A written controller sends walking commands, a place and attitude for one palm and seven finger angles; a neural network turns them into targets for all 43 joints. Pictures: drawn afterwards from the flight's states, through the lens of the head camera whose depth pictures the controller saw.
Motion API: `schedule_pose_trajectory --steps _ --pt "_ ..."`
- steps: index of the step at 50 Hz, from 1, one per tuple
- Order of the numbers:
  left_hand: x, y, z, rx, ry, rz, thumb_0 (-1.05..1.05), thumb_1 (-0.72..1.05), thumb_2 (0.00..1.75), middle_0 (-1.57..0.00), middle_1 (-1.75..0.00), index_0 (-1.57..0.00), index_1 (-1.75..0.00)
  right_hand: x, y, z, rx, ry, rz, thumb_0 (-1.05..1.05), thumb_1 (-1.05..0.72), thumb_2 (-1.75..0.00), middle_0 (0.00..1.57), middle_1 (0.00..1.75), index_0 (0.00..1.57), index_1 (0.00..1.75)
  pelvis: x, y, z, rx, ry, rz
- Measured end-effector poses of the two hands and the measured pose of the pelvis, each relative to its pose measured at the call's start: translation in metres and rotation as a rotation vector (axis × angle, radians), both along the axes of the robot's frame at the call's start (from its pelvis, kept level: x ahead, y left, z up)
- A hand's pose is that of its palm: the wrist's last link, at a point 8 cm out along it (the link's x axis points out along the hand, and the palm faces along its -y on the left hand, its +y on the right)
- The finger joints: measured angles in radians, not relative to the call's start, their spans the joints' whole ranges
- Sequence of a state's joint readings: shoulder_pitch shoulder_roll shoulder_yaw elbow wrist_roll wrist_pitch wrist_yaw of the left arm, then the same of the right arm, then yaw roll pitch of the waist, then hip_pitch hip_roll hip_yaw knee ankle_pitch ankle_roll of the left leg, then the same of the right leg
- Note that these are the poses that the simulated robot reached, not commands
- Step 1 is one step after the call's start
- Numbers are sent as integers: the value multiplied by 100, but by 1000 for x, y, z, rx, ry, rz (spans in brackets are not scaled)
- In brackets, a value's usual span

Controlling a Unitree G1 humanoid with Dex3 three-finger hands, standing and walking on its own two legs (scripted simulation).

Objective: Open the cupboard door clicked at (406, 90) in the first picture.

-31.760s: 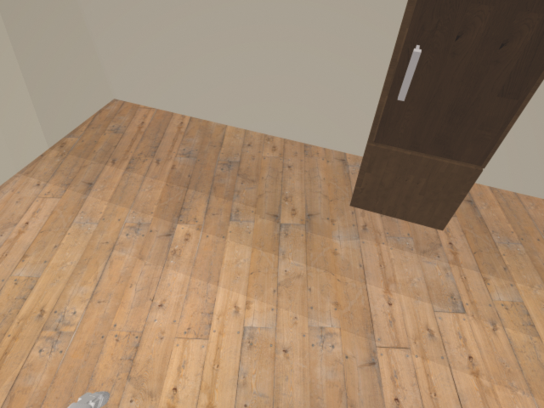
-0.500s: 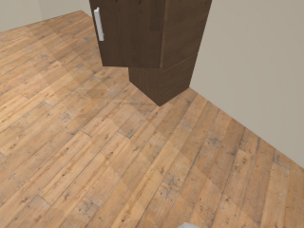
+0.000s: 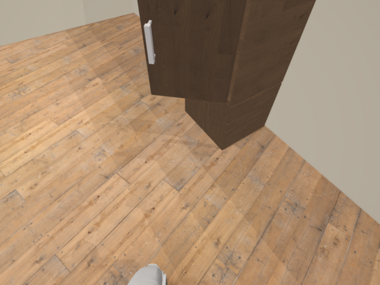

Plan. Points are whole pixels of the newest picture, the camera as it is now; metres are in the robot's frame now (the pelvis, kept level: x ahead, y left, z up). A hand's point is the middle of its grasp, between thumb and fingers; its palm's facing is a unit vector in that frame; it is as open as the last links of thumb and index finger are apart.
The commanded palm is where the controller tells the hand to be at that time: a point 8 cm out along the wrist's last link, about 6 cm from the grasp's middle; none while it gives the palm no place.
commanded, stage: take the last steps up to it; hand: left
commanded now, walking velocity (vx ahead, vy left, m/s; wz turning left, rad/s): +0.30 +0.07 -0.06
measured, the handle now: (151, 42) +0.99 +0.28 -0.04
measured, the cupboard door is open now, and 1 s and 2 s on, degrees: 48 48 48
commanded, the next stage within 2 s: come to a stop and stand still in 0.86 s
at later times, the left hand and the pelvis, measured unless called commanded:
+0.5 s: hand (128, 219) +0.28 +0.20 -0.16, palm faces -0.01 -0.97 -0.23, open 7.4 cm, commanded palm none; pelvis +0.18 +0.02 -0.01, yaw -3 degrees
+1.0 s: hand (121, 194) +0.36 +0.25 -0.19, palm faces +0.00 -0.99 -0.15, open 7.4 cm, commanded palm none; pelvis +0.36 +0.08 -0.01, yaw -4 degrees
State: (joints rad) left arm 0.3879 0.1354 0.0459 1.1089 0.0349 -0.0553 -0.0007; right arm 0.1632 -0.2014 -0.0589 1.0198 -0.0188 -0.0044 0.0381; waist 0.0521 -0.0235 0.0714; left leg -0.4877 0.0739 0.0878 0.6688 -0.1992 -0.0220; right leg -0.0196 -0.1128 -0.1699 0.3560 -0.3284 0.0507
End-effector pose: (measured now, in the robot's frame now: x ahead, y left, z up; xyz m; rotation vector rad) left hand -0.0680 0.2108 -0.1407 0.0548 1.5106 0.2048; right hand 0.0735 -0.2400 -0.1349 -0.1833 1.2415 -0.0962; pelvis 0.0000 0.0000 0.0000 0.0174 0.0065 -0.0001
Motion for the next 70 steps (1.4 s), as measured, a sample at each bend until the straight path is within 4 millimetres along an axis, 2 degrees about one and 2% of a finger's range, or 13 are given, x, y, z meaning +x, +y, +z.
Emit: schedule_pose_trajectory --steps 4,7,10,14,19,22,28,39,44,52,57,64,70 --pt "7 21 -20 -25 91 29 1 91 90 -20 -30 -20 -30 65 26 -9 -28 -111 37 0 -91 -90 20 30 20 30 36 25 -20 -22 -4 -6" --pt "42 40 -24 -11 84 0 1 91 90 -20 -30 -20 -30 83 42 -8 -27 -133 22 0 -91 -90 20 30 20 30 53 33 -20 -8 -12 -24" --pt "100 55 -17 14 -9 -42 1 92 90 -20 -29 -19 -30 83 54 -7 -6 -104 -10 0 -91 -90 20 30 20 30 71 38 -12 -2 -10 -38" --pt "187 63 -3 45 -168 -102 1 92 90 -20 -29 -19 -30 79 46 -5 -16 -63 -78 -2 -95 -90 20 30 21 30 96 40 -4 8 -7 -53" --pt "286 56 12 73 -334 -177 1 92 90 -20 -29 -19 -30 67 36 -18 10 51 -125 -1 -94 -90 20 30 20 30 133 32 -6 25 -16 -61" --pt "328 48 11 93 -404 -200 1 92 90 -20 -29 -19 -30 65 30 -33 29 124 -146 -1 -93 -90 20 30 20 30 158 23 -16 30 -22 -61" --pt "341 37 15 75 -339 -171 0 92 90 -20 -29 -19 -30 109 26 -17 32 152 -153 0 -92 -90 20 30 20 30 203 19 -1 7 -19 -55" --pt "318 57 -9 -1 -42 -58 0 93 90 -20 -30 -20 -30 270 57 -3 9 6 -56 0 -92 -90 20 30 20 30 293 47 -3 -17 -17 -38" --pt "340 76 -31 -27 45 -63 1 92 90 -20 -30 -20 -30 326 76 -10 -35 -85 -49 0 -91 -90 20 30 20 30 331 70 -21 -22 -24 -58" --pt "460 90 -12 6 -145 -130 1 92 90 -20 -29 -19 -30 336 87 -2 -39 -19 -100 -1 -94 -90 20 30 20 30 370 80 -4 -9 1 -75" --pt "518 92 -9 51 -227 -173 1 94 90 -20 -29 -19 -30 334 83 -12 -21 57 -135 -1 -94 -90 20 30 20 30 392 70 -8 6 -6 -77" --pt "559 81 -6 61 -247 -226 1 92 90 -20 -29 -19 -30 337 75 -18 3 105 -196 0 -92 -90 20 30 20 30 411 62 -10 -6 -2 -71" --pt "575 81 -11 44 -281 -203 1 92 90 -20 -29 -20 -30 336 73 -13 -30 135 -186 0 -91 -90 20 30 20 30 413 67 -11 -10 -8 -63"
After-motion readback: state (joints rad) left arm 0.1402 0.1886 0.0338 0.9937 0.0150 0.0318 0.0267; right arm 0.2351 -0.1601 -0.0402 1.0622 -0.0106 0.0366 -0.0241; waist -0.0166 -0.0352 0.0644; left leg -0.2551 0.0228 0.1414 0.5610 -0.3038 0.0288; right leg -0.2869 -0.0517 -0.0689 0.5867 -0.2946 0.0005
